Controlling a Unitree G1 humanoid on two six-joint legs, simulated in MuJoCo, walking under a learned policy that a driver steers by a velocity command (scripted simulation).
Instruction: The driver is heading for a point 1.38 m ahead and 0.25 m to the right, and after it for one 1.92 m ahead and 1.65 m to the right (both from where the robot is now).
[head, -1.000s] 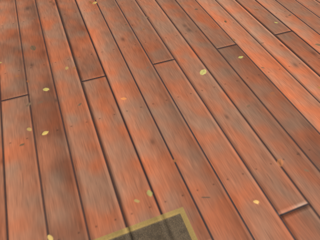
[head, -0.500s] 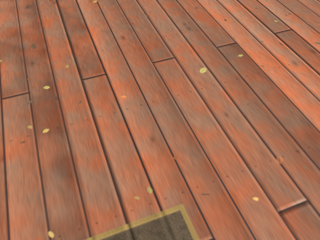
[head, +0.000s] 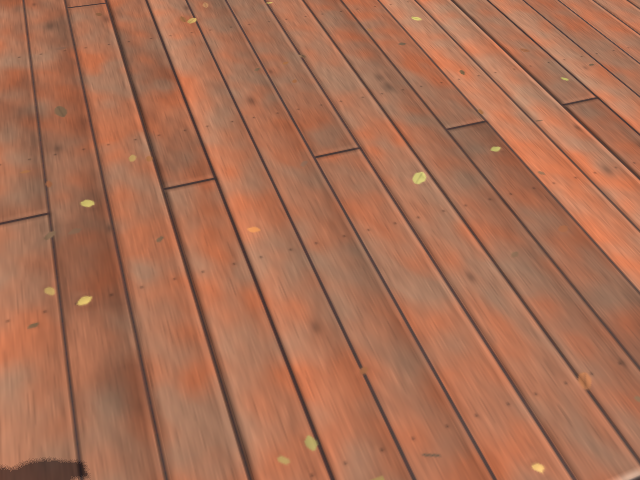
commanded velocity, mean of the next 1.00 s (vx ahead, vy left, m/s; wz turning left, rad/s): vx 0.49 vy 0.00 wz -0.05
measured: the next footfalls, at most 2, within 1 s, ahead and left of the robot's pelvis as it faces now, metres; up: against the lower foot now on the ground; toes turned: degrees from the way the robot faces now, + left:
right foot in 0.50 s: +0.45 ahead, -0.07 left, +0.00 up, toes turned +0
left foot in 1.00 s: +0.71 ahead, +0.18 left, +0.00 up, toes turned -2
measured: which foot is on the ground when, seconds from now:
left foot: down 0.00-0.52, up 0.54-0.98, down 1.00-1.00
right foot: up 0.00-0.48, down 0.50-1.00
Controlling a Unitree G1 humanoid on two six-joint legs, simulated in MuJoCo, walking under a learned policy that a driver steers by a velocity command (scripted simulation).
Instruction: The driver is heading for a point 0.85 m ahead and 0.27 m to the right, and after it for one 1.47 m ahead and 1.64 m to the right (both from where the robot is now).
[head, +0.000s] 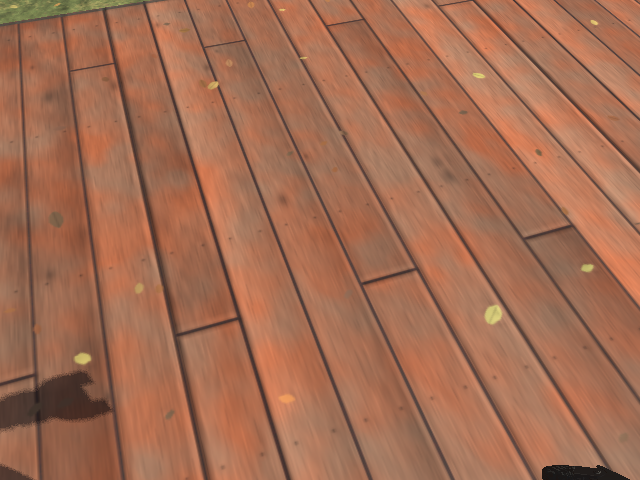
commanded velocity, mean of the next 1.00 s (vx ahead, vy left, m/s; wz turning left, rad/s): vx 0.50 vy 0.00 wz -0.54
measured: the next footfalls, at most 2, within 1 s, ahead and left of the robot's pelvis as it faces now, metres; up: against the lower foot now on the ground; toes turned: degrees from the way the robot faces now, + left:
right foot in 0.56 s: +0.39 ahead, -0.18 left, +0.00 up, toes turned -23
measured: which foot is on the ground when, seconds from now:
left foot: down 0.00-0.58, up 0.60-1.00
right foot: down 0.00-0.00, up 0.02-0.54, down 0.56-1.00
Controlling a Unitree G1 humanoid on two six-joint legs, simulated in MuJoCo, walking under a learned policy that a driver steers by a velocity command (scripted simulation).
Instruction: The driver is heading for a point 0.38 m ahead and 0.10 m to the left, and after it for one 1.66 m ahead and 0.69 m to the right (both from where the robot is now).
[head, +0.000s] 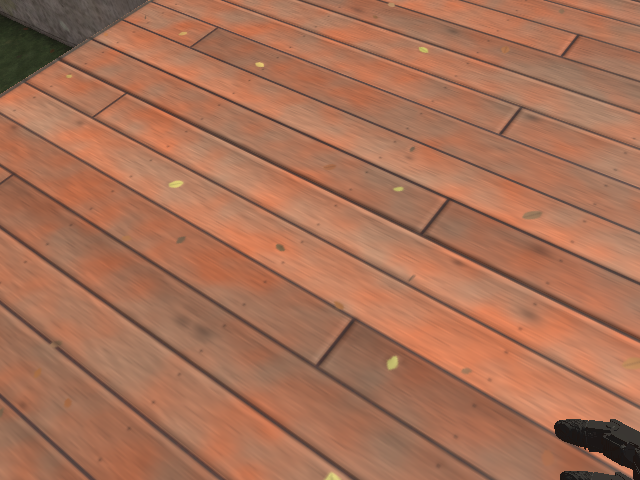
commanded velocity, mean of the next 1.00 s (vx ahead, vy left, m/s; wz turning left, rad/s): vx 0.23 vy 0.00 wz -0.43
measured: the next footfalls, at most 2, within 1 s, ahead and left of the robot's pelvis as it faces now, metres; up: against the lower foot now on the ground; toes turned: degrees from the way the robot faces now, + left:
left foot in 0.08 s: +0.24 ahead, +0.13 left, +0.00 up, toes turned -4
right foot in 0.58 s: +0.40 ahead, -0.12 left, +0.00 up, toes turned -12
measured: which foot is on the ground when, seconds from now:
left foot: up 0.00-0.06, down 0.08-0.58, up 0.60-1.00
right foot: down 0.00-0.10, up 0.12-0.56, down 0.58-1.00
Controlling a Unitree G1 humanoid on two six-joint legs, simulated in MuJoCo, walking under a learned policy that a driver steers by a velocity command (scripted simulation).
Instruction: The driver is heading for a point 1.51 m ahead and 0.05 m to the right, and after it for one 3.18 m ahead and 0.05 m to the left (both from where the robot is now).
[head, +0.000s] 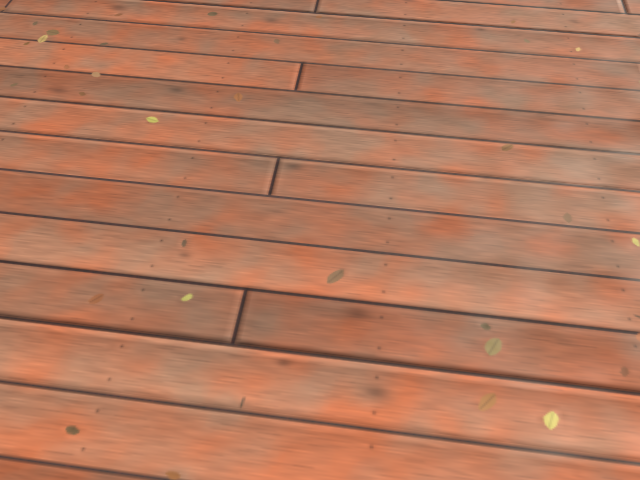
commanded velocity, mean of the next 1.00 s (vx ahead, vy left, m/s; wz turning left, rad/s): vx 0.01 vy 0.00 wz -0.20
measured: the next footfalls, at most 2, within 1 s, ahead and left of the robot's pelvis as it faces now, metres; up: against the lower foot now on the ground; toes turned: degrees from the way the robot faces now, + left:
left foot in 0.02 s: +0.06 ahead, +0.13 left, +0.00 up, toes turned -5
right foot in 0.44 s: +0.00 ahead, -0.14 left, +0.00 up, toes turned -17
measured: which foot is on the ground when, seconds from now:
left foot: up 0.00-0.00, down 0.02-0.44, up 0.46-0.86, down 0.88-1.00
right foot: down 0.00-0.02, up 0.04-0.42, down 0.44-0.90, up 0.92-1.00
